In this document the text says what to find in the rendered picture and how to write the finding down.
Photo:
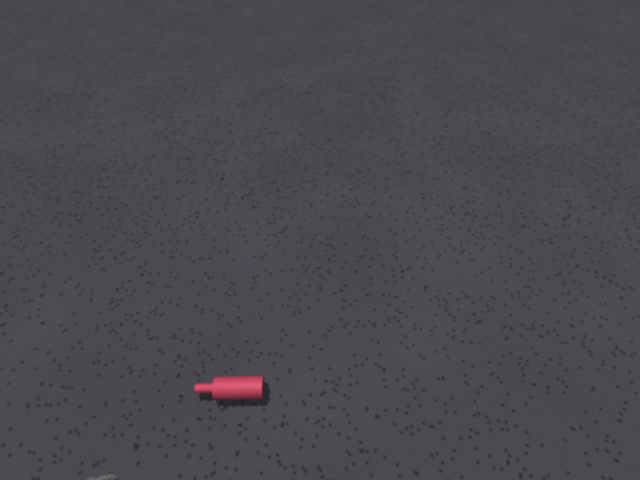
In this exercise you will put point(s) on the bottle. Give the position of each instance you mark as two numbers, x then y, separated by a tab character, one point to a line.
234	387

